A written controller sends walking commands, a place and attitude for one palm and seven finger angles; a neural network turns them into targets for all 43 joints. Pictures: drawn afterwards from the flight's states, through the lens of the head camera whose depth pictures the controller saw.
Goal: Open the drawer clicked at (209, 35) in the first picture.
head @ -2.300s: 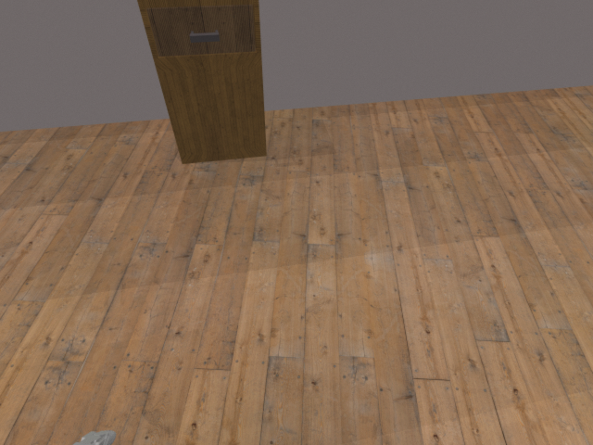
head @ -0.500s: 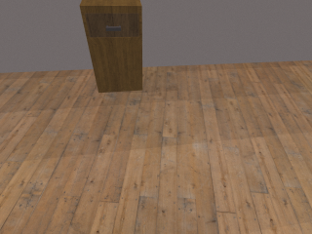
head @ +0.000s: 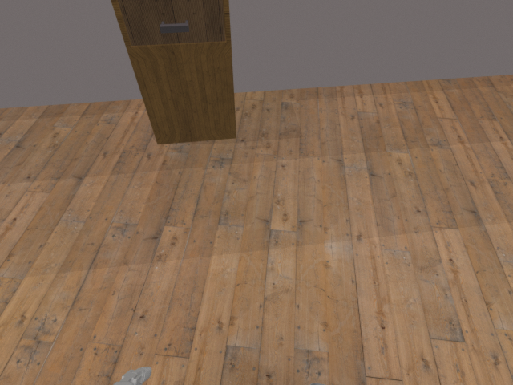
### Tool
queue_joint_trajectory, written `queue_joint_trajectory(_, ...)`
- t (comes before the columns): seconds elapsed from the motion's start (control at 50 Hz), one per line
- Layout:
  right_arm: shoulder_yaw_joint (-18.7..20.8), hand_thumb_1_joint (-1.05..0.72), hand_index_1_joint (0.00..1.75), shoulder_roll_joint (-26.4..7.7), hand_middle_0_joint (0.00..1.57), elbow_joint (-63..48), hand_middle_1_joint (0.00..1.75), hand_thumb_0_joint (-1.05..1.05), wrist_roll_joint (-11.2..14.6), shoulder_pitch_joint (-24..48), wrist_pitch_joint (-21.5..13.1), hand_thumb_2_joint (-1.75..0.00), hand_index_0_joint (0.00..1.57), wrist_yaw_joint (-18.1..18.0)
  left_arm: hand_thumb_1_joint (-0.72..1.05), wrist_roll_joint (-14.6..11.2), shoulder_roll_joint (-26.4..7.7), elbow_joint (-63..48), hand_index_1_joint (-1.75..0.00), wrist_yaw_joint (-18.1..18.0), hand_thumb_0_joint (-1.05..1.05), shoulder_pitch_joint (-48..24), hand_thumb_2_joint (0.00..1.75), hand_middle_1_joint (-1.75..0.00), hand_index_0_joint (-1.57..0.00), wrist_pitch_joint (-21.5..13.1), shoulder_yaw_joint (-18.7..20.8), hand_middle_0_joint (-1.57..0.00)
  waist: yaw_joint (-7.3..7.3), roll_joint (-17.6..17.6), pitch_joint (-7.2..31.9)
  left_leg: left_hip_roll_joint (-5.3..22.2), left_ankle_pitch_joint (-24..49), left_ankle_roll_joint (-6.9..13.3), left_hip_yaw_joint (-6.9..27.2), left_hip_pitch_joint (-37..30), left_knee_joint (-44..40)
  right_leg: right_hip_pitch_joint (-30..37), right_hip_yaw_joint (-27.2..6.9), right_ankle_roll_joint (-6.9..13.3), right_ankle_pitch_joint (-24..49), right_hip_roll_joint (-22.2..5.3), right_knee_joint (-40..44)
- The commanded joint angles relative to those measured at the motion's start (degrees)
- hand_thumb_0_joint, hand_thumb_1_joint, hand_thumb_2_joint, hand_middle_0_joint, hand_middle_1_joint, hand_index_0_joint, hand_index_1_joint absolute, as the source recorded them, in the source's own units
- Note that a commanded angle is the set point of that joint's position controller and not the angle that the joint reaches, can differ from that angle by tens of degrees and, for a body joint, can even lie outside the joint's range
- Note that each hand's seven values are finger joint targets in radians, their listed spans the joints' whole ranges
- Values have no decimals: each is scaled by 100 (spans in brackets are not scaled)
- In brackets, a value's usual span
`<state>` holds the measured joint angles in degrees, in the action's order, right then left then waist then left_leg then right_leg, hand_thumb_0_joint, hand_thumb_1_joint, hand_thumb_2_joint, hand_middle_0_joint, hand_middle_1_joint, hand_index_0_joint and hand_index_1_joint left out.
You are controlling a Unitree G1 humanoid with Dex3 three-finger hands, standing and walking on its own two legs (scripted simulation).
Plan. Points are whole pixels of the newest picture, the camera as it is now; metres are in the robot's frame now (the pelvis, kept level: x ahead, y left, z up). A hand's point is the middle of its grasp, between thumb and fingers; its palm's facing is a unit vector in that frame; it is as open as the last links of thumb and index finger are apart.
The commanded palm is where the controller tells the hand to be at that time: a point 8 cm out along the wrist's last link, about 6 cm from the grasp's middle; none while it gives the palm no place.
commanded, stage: walk to a spot facing it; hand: left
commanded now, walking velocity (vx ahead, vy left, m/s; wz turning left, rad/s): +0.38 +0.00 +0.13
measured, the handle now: (174, 25) +1.40 +0.36 -0.09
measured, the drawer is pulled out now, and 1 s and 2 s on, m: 0.00 0.00 0.00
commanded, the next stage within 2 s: take the last steps up to it in 1.02 s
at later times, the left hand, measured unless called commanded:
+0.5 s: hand (136, 339) +0.22 +0.24 -0.16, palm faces +0.08 -0.99 -0.15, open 7.4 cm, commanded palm none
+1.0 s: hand (183, 209) +0.52 +0.19 -0.15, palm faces +0.08 -0.97 -0.22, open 7.2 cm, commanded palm none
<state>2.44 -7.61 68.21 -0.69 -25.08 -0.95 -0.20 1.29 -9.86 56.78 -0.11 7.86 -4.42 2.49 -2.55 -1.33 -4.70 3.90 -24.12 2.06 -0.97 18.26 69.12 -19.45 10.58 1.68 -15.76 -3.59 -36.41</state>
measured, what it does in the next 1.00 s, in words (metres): walks ahead: left foot, then right foot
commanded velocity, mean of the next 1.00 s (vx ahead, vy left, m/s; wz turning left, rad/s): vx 0.36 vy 0.00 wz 0.10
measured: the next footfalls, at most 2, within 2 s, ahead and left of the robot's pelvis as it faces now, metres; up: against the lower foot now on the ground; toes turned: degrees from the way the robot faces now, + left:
left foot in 0.28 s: +0.24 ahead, +0.14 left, +0.00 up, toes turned +12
right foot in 0.76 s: +0.52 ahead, -0.09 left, +0.00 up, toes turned -8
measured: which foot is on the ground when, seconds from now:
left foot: up 0.00-0.26, down 0.28-0.78, up 0.80-1.00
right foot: down 0.00-0.28, up 0.30-0.74, down 0.76-1.00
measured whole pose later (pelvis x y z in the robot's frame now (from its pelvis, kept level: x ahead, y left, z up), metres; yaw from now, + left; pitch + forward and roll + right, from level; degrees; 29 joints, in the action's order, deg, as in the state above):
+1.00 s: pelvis +0.48 +0.00 +0.02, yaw +4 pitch -1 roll -1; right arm 3.5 -9.3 62.2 -1.3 -15.4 -0.9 0.3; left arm 1.4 -9.7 60.6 -0.8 13.5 -4.4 2.9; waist -2.3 -1.8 -1.9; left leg 7.9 -13.3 -0.5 -2.1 32.5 65.7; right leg -10.8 12.4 2.7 -14.1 -1.4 -25.6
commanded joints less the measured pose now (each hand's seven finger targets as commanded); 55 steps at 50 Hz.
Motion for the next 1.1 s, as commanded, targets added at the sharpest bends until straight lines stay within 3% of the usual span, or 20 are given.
queue_joint_trajectory(0.0,102,-90,30,-122,20,-583,30,0,-98,24,-53,-90,20,61,90,52,-488,212,-30,-109,0,875,90,-30,-20,12,103,-20,99,746,-24,528,614,-127,18,1158,-67,26,-1460,532,-683,-1597,2600)
queue_joint_trajectory(0.06,113,-90,30,-136,20,-834,30,0,-95,328,17,-90,20,134,90,63,-564,180,-30,-98,0,780,90,-30,-20,-5,144,-20,-15,832,-170,572,924,-261,-236,923,-1235,-255,-917,547,-608,-1408,2768)
queue_joint_trajectory(0.16,109,-90,30,-312,20,-1230,30,0,-64,1172,-133,-90,20,247,90,55,-876,311,-30,-42,0,1129,90,-30,-20,5,176,-20,231,766,-175,326,1067,-201,-637,567,-2774,464,-827,549,-242,-1361,2448)
queue_joint_trajectory(0.22,170,-90,30,-620,20,-1091,30,0,-84,625,-213,-90,20,199,90,22,-903,312,-30,-25,0,1108,90,-30,-20,65,199,-20,-131,202,13,6,1122,-151,-962,-948,-3611,170,-419,346,304,-1080,1372)
queue_joint_trajectory(0.24,271,-90,30,-1009,20,-891,30,0,-125,-107,-254,-90,20,136,90,1,-706,270,-30,1,0,1170,90,-30,-20,71,163,-20,-446,-615,422,380,686,47,-259,-1914,-4182,-161,-59,139,740,-668,-165)
queue_joint_trajectory(0.26,443,-90,30,-1758,20,-777,30,0,-181,-732,-284,-90,20,66,90,-70,-346,91,-30,64,0,1288,90,-30,-20,88,113,-20,-547,-2223,780,1890,358,586,2100,-2634,-5233,-1374,255,-197,-1172,146,-2266)
queue_joint_trajectory(0.28,409,-90,30,-1779,20,-703,30,0,-120,-856,-244,-90,20,-23,90,-21,-539,-103,-30,24,0,841,90,-30,-20,102,98,-20,-620,-2074,795,2232,179,815,2906,-2515,-5705,-1867,-577,-135,-1779,161,-3403)
queue_joint_trajectory(0.32,260,-90,30,-1267,20,-912,30,0,-85,11,-301,-90,20,-85,90,-1,-502,-8,-30,90,0,523,90,-30,-20,76,145,-20,-267,-532,207,1991,927,778,2024,-1870,-5600,-2260,-976,-117,-665,-371,-3881)
queue_joint_trajectory(0.36,144,-90,30,-916,20,-952,30,0,-70,437,-414,-90,20,-101,90,49,-355,200,-30,129,0,839,90,-30,-20,155,138,-20,85,-482,168,1527,1955,492,849,-1391,-5641,-1715,-971,-223,-135,-508,-3520)
queue_joint_trajectory(0.4,119,-90,30,-813,20,-883,30,0,-35,449,-470,-90,20,-120,90,51,-288,300,-30,130,0,1061,90,-30,-20,247,132,-20,231,-440,319,1308,2619,495,307,-1410,-5673,-1519,-898,-305,98,-483,-3242)
queue_joint_trajectory(0.62,143,-90,30,-836,20,-404,30,0,-76,-182,-413,-90,20,-126,90,6,-171,-200,-30,195,0,-423,90,-30,-20,280,103,-20,6,-541,-306,1263,3220,558,-441,-1873,-5722,-1360,-381,-188,671,-274,-282)
queue_joint_trajectory(0.66,166,-90,30,-927,20,-357,30,0,-87,-138,-391,-90,20,-128,90,10,-257,-165,-30,184,0,-245,90,-30,-20,251,137,-20,142,-535,-226,1335,3746,520,-492,-1850,-5349,-780,-287,-36,482,-106,-62)
queue_joint_trajectory(0.7,171,-90,30,-1024,20,-351,30,0,-61,87,-366,-90,20,-125,90,39,-460,180,-30,156,0,932,90,-30,-20,174,214,-20,743,-284,301,1132,4561,330,-701,-1568,-3927,768,-109,116,565,218,362)
queue_joint_trajectory(0.72,171,-90,30,-985,20,-376,30,0,-16,151,-371,-90,20,-84,90,78,-799,474,-30,116,0,1926,90,-30,-20,99,311,-20,1159,111,889,796,3952,134,-870,-871,-2517,2126,-459,237,651,-31,578)
queue_joint_trajectory(0.74,111,-90,30,-518,20,-518,30,0,70,-204,-406,-90,20,-35,90,105,-1498,610,-30,28,0,2588,90,-30,-20,44,492,-20,1223,1779,1609,5,679,-89,-965,717,-486,3411,-2883,758,465,-1728,1220)
queue_joint_trajectory(0.76,85,-90,30,-557,20,-658,30,0,77,-43,-359,-90,20,-38,90,-36,-1778,619,-30,21,0,2538,90,-30,-20,79,490,-20,1063,1713,1630,-246,-836,-54,-280,1429,834,3212,-4284,1193,-141,-2445,2081)
queue_joint_trajectory(0.78,152,-90,30,-576,20,-735,30,0,59,420,-310,-90,20,-18,90,-58,-1496,447,-30,-13,0,1919,90,-30,-20,106,455,-20,973,1299,1073,67,-339,9,130,1694,1257,2395,-4021,1052,-993,-2366,2409)
queue_joint_trajectory(0.82,143,-90,30,-436,20,-693,30,0,-41,607,-236,-90,20,5,90,-23,-830,200,-30,-48,0,950,90,-30,-20,63,229,-20,471,509,200,523,658,-46,226,1567,862,873,-2567,640,-848,-1871,2468)
queue_joint_trajectory(0.88,111,-90,30,-212,20,-510,30,0,-80,126,-61,-90,20,38,90,19,-480,273,-30,-68,0,883,90,-30,-20,-38,109,-20,113,646,238,542,996,-189,67,1172,198,379,-1301,431,325,-1439,2517)
queue_joint_trajectory(1.08,65,-90,30,-265,20,-1293,30,0,-48,1756,-34,-90,20,280,90,26,-677,411,-30,-107,0,1400,90,-30,-20,-81,88,-20,352,764,-211,371,1559,-256,-560,1500,-2461,1359,-37,314,2237,-1434,2305)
